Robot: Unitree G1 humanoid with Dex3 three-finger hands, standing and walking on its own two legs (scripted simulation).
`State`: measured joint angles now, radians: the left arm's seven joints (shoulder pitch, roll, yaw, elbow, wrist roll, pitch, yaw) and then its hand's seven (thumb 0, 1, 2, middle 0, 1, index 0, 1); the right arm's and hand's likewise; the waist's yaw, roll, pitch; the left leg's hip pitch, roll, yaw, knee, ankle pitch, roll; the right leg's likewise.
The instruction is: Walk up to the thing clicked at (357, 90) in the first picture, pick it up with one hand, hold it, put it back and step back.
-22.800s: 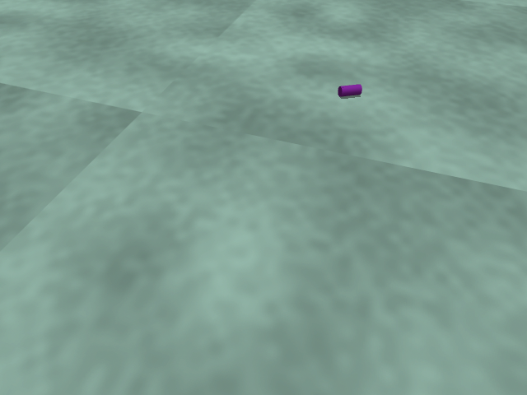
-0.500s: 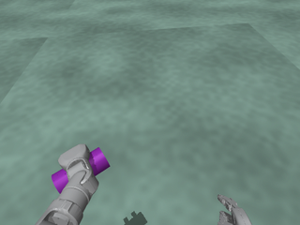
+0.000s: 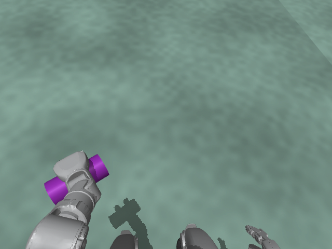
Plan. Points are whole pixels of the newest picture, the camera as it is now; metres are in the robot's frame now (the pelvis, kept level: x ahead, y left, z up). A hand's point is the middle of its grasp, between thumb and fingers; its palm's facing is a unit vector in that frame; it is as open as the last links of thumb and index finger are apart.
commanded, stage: crouch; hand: left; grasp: from above
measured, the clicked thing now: (78, 178) +0.33 +0.24 -0.14
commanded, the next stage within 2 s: lower in 1.54 s
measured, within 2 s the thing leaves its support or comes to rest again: neither
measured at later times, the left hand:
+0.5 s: hand (102, 181) +0.39 +0.22 -0.36, palm faces -0.36 -0.24 -0.90, open 10.2 cm
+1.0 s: hand (109, 181) +0.42 +0.22 -0.47, palm faces -0.33 -0.26 -0.91, open 10.1 cm
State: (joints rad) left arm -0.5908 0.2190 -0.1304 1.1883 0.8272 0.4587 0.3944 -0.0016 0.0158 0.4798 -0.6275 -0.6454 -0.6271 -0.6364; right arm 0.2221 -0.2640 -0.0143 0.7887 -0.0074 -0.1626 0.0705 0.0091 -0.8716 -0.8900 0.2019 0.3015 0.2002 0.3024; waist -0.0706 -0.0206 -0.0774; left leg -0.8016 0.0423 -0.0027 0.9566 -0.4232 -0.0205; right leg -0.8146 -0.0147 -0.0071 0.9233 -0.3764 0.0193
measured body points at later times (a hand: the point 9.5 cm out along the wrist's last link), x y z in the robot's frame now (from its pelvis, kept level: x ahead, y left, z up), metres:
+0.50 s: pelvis -0.05 +0.01 -0.22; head +0.15 +0.01 +0.18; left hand +0.40 +0.23 -0.31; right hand +0.00 -0.24 -0.36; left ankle +0.02 +0.13 -0.68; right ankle +0.04 -0.13 -0.68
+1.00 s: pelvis -0.06 +0.00 -0.32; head +0.17 +0.01 +0.07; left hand +0.43 +0.23 -0.42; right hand -0.03 -0.28 -0.44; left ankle +0.02 +0.13 -0.68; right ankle +0.04 -0.13 -0.68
